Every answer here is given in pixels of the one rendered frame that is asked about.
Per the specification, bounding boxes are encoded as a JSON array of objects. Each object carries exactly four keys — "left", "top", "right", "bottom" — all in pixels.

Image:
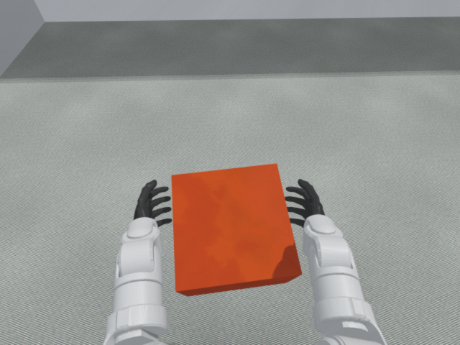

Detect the robot left hand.
[{"left": 134, "top": 180, "right": 172, "bottom": 227}]

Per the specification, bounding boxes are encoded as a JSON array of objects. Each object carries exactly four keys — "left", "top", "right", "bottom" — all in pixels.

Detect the robot right forearm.
[{"left": 303, "top": 214, "right": 387, "bottom": 345}]

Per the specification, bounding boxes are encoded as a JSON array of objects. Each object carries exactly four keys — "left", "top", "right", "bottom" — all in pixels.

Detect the robot right hand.
[{"left": 285, "top": 179, "right": 325, "bottom": 227}]

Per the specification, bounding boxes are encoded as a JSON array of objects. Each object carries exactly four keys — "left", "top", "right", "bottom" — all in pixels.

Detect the robot left forearm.
[{"left": 103, "top": 217, "right": 167, "bottom": 345}]

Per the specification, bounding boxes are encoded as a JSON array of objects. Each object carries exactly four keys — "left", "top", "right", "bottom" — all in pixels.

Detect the carton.
[{"left": 171, "top": 163, "right": 302, "bottom": 296}]

